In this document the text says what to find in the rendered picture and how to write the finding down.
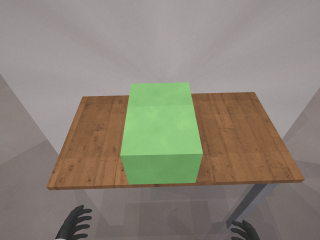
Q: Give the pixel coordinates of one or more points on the table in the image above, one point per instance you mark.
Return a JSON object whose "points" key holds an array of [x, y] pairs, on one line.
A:
{"points": [[239, 142]]}

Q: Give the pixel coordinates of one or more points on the right robot hand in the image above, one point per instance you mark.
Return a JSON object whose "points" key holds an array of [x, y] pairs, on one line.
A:
{"points": [[249, 234]]}

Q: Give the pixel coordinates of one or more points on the left robot hand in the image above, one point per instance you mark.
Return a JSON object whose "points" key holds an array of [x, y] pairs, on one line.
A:
{"points": [[69, 227]]}

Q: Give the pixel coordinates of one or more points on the carton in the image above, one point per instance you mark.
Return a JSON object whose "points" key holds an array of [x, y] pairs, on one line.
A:
{"points": [[161, 142]]}

